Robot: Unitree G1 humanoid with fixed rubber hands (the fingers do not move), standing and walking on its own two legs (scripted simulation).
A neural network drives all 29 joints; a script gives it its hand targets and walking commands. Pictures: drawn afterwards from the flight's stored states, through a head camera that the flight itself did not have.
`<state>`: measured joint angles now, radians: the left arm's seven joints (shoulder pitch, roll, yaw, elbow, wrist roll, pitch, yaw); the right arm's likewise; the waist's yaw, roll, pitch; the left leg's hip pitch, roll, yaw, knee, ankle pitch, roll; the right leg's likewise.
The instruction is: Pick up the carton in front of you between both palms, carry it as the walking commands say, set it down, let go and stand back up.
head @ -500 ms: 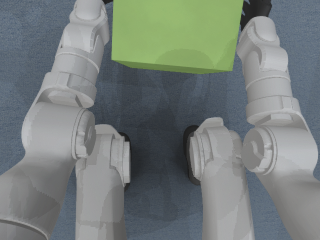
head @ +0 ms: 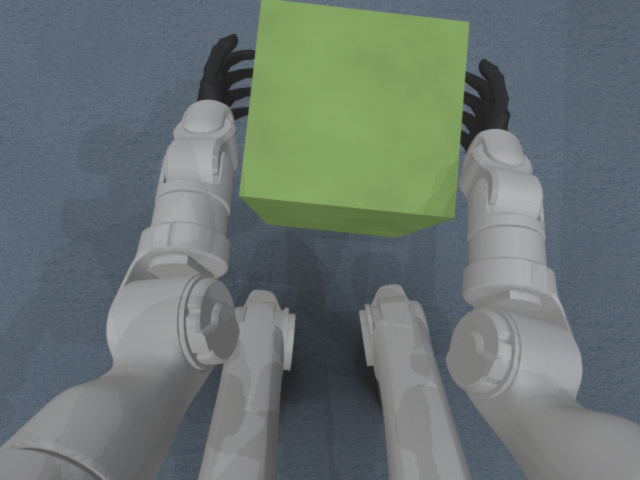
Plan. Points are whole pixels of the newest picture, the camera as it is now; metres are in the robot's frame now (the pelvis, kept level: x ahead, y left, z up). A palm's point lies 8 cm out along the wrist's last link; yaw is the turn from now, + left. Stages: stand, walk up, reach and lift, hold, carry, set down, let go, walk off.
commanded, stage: reach and lift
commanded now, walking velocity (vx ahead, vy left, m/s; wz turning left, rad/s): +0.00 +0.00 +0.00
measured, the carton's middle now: (345, 146) +0.50 -0.03 -0.13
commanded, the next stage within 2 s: none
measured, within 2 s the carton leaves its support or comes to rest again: neither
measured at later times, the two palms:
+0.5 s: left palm (148, 76) +0.47 +0.13 +0.09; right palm (563, 96) +0.45 -0.17 +0.10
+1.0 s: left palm out of the picture +0.42 +0.14 +0.24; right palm out of the picture +0.41 -0.16 +0.25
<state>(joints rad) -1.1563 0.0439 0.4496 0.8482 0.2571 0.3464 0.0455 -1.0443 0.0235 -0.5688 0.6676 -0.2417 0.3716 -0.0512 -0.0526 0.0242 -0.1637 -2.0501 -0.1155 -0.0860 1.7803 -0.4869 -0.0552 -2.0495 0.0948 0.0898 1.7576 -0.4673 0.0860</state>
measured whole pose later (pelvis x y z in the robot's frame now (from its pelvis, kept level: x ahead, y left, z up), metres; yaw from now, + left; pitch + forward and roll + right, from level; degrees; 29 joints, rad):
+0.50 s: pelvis +0.05 +0.00 +0.13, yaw +0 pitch +34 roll +0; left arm -0.72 -0.06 0.37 0.69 0.19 0.33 0.06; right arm -0.67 0.09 -0.43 0.60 -0.19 0.34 -0.05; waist -0.04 0.02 -0.25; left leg -1.46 -0.11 -0.11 1.37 -0.49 -0.04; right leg -1.47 0.08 0.11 1.35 -0.47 0.06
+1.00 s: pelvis +0.10 +0.00 +0.26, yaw +0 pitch +14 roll +0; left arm -0.33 -0.14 0.29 0.53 0.20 0.37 0.05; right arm -0.31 0.14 -0.32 0.50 -0.20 0.37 -0.04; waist -0.01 0.00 -0.18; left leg -0.63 -0.07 -0.14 0.74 -0.34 -0.02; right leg -0.64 0.06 0.14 0.73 -0.32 0.03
